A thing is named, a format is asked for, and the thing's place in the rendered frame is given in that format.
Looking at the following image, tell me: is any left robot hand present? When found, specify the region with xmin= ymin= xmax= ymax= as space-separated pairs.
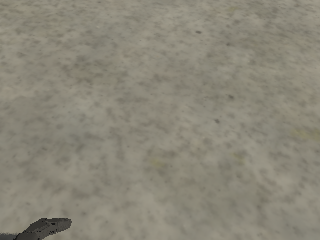
xmin=13 ymin=218 xmax=72 ymax=240

